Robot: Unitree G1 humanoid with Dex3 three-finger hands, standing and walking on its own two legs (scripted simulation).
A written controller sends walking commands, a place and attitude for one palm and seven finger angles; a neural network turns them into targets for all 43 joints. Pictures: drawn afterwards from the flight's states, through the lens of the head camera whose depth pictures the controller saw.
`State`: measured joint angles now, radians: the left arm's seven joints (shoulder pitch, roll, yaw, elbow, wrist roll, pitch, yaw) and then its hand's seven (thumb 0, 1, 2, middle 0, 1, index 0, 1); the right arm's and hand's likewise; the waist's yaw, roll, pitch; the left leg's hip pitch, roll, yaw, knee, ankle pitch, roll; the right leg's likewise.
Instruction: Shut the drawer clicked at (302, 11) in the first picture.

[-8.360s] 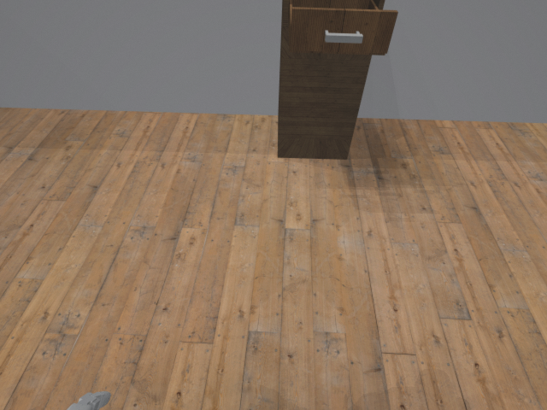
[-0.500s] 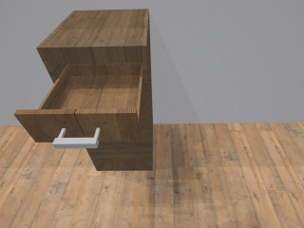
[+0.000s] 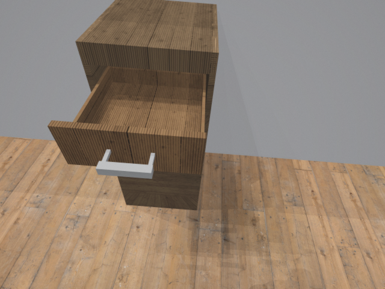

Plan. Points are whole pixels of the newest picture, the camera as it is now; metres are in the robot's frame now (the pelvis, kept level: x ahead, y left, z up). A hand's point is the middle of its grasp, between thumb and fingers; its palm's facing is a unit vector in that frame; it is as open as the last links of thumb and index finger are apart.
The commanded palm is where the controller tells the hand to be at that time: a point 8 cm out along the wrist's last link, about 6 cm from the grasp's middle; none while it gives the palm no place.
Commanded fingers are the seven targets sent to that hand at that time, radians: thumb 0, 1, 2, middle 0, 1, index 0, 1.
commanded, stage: come to a stop and stand still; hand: left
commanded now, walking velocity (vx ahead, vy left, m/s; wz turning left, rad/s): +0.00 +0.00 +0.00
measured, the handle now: (127, 162) +0.38 +0.20 +0.03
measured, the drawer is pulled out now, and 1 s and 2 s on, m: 0.28 0.28 0.28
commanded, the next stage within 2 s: look again from close up in 0.36 s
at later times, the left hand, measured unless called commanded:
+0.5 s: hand out of the picture -0.01 +0.17 -0.18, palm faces +0.02 -0.98 -0.19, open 7.4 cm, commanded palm none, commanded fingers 0.00 0.90 0.90 -0.20 -0.30 -0.20 -0.30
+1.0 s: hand out of the picture +0.01 +0.15 -0.17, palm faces +0.01 -0.97 -0.23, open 7.3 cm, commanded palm none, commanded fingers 0.00 0.90 0.90 -0.20 -0.30 -0.20 -0.30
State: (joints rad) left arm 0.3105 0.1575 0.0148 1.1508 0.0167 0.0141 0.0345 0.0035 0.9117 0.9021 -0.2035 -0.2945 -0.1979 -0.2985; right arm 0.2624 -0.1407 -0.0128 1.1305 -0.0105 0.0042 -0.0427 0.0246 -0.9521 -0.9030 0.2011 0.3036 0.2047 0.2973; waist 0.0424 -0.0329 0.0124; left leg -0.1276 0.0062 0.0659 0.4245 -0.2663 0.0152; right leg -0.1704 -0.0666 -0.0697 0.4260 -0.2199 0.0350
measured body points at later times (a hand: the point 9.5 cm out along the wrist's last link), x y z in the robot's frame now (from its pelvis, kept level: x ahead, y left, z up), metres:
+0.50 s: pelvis +0.00 +0.01 +0.00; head +0.01 +0.02 +0.45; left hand -0.01 +0.23 -0.16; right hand -0.02 -0.19 -0.16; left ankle -0.02 +0.10 -0.74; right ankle +0.01 -0.14 -0.74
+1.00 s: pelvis +0.01 -0.03 +0.00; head +0.02 -0.05 +0.45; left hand +0.01 +0.20 -0.15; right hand +0.01 -0.24 -0.17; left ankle -0.02 +0.10 -0.74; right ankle +0.01 -0.14 -0.74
